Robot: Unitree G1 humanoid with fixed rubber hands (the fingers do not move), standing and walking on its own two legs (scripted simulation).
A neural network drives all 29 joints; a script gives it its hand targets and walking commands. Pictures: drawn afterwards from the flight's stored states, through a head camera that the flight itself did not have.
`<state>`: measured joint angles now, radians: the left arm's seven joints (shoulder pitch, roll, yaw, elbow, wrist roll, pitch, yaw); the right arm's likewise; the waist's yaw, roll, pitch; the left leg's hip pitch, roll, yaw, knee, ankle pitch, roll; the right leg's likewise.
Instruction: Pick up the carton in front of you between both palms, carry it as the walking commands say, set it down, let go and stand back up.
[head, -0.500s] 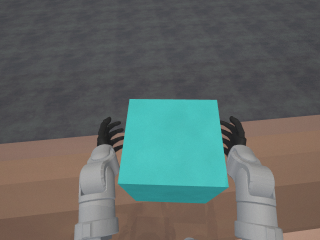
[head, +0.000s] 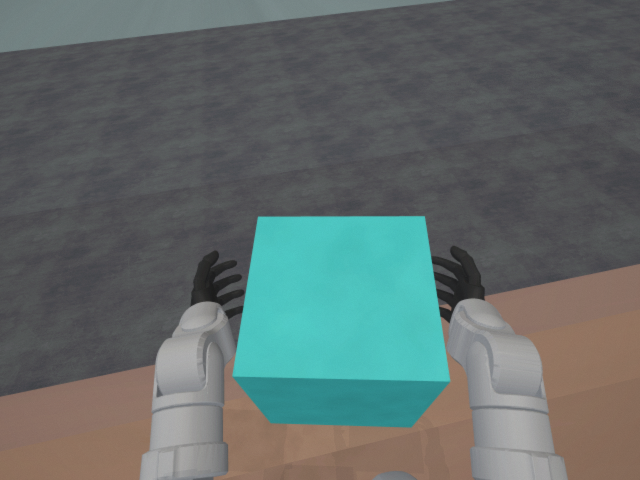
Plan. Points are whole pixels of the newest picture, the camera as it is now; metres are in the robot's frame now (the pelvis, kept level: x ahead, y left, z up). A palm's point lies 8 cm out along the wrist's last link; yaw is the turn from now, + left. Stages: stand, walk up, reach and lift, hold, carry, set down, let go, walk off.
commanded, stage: carry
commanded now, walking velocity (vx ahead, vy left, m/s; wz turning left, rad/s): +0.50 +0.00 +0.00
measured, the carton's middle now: (340, 329) +0.32 -0.03 +0.01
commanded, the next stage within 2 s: none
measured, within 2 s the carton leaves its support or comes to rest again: neither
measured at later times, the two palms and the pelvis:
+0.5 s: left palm (244, 226) +0.66 +0.14 -0.09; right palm (382, 207) +0.69 -0.16 -0.10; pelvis +0.37 -0.04 -0.14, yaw +0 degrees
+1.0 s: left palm (267, 175) +1.07 +0.12 -0.26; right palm (364, 165) +1.06 -0.19 -0.24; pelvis +0.75 -0.02 -0.30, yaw +1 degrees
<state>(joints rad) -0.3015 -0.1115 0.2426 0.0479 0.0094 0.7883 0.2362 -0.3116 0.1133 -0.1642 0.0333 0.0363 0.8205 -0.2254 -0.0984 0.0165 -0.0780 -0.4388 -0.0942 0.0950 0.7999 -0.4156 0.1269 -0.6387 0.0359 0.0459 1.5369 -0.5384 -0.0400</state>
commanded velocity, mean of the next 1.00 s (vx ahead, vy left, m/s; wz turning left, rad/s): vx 0.50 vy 0.00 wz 0.00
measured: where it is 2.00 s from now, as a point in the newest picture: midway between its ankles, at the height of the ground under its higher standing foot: (322, 270)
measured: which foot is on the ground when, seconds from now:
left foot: down 0.00-0.28, up 0.30-0.64, down 0.66-1.00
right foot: up 0.00-0.26, down 0.28-0.66, up 0.68-1.00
